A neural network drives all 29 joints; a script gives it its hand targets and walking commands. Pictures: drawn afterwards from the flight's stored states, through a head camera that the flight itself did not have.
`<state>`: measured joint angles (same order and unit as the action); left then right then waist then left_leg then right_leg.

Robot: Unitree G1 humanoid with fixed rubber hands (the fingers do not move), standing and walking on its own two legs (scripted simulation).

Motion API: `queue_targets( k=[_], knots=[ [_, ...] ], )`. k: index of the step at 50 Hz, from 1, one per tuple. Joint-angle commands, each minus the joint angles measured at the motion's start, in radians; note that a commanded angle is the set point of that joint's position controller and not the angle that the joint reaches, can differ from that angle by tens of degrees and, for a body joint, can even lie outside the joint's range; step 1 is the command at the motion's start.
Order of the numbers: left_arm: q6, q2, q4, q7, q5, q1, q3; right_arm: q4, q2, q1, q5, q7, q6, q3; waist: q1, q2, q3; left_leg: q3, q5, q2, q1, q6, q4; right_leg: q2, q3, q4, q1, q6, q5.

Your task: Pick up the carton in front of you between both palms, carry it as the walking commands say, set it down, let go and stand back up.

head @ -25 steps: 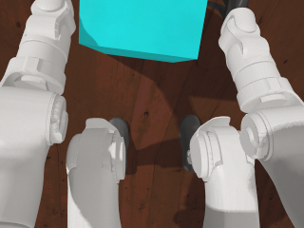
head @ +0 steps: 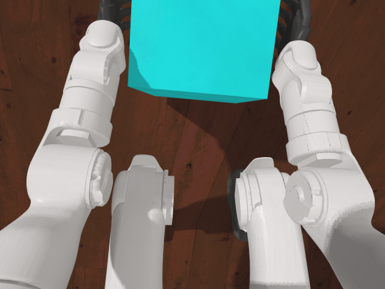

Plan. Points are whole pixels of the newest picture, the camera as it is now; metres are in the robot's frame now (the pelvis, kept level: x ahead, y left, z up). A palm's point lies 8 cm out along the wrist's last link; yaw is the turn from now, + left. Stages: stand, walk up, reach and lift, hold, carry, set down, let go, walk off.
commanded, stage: reach and lift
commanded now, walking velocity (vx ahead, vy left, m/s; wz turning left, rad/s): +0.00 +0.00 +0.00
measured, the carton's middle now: (200, 45) +0.53 +0.03 -0.20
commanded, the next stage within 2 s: none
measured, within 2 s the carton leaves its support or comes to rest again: neither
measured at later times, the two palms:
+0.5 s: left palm out of the picture +0.48 +0.18 +0.06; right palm out of the picture +0.49 -0.12 +0.06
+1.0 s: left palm out of the picture +0.44 +0.17 +0.22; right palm out of the picture +0.45 -0.13 +0.22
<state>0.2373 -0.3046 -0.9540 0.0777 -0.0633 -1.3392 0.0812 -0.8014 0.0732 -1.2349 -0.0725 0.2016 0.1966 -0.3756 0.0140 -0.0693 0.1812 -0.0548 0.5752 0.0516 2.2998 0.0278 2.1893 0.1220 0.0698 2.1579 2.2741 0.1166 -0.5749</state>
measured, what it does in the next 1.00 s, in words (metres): rises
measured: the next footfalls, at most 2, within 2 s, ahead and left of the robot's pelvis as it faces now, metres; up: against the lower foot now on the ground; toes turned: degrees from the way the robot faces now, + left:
none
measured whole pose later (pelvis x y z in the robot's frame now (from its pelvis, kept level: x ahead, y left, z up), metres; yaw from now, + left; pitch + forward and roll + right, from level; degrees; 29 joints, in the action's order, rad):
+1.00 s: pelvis +0.04 -0.01 +0.26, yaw +4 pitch +31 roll -1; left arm 0.34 0.03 -0.68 0.02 0.19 -0.69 0.35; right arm -0.61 -0.13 -0.64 0.17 0.09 0.31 -0.43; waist 0.01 -0.02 -0.23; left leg -0.11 0.47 0.09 1.40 0.04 1.32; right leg 0.11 0.12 1.32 1.38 0.05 -0.48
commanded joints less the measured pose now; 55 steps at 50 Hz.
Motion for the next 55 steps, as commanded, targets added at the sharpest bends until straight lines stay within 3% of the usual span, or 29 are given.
queue_targets(
  k=[1, 3, 7, 10, 18, 29, 36, 55],
  knots=[
    [-0.010, 1.130, 0.361, -0.246, -0.096, -0.577, -0.344, 0.257, -1.030, -0.727, -0.084, -0.271, 0.026, 0.524, -0.047, 0.175, -1.659, 0.129, -0.595, 0.080, -1.023, -0.003, -0.227, 0.071, -0.211, -0.168, -0.612, -0.060, 0.440],
    [0.023, 1.167, 0.333, -0.248, -0.069, -0.522, -0.328, 0.267, -1.030, -0.706, -0.053, -0.275, 0.049, 0.520, -0.031, 0.164, -1.579, 0.134, -0.474, 0.088, -0.950, -0.003, -0.281, 0.074, -0.213, -0.215, -0.611, -0.063, 0.355],
    [0.075, 1.218, 0.164, -0.277, 0.035, -0.443, -0.209, 0.130, -1.046, -0.621, 0.058, -0.291, 0.098, 0.399, -0.001, 0.155, -1.251, 0.133, -0.187, 0.094, -0.740, -0.006, -0.399, 0.073, -0.209, -0.323, -0.526, -0.075, 0.140],
    [0.089, 1.217, 0.098, -0.297, 0.102, -0.429, -0.116, 0.072, -1.054, -0.598, 0.128, -0.305, 0.119, 0.321, 0.003, 0.145, -1.178, 0.134, -0.115, 0.099, -0.697, -0.013, -0.458, 0.074, -0.196, -0.390, -0.543, -0.082, 0.094],
    [0.087, 1.232, 0.088, -0.310, 0.173, -0.399, -0.031, 0.046, -1.117, -0.553, 0.168, -0.331, 0.131, 0.299, -0.028, 0.092, -1.261, 0.143, -0.154, 0.106, -0.793, -0.020, -0.572, 0.080, -0.175, -0.522, -0.670, -0.071, 0.122],
    [0.111, 1.353, 0.246, -0.314, 0.097, -0.274, -0.203, 0.145, -1.214, -0.387, 0.098, -0.351, 0.150, 0.477, -0.029, 0.098, -1.406, 0.132, -0.300, 0.115, -1.055, -0.002, -0.699, 0.079, -0.157, -0.658, -0.878, -0.060, 0.245],
    [0.109, 1.395, 0.281, -0.300, 0.073, -0.151, -0.267, 0.155, -1.239, -0.251, 0.077, -0.357, 0.149, 0.543, -0.027, 0.101, -1.321, 0.110, -0.315, 0.117, -1.175, 0.004, -0.805, 0.077, -0.131, -0.766, -0.993, -0.062, 0.259],
    [0.057, 1.428, 0.303, -0.280, 0.127, 0.204, -0.277, 0.124, -1.259, 0.142, 0.139, -0.368, 0.108, 0.555, -0.018, 0.084, -1.010, 0.020, -0.392, 0.091, -1.549, -0.017, -1.182, 0.034, -0.034, -1.155, -1.399, -0.089, 0.347]
  ],
)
